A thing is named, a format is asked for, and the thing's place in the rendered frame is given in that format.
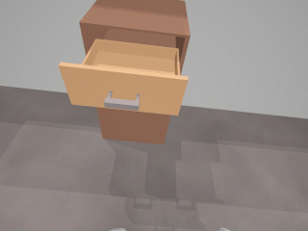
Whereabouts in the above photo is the handle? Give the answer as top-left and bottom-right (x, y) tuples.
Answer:
(104, 90), (140, 111)

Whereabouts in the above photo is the drawer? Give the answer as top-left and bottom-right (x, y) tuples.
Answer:
(58, 38), (189, 116)

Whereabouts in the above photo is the cabinet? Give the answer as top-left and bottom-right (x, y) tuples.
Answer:
(79, 0), (191, 144)

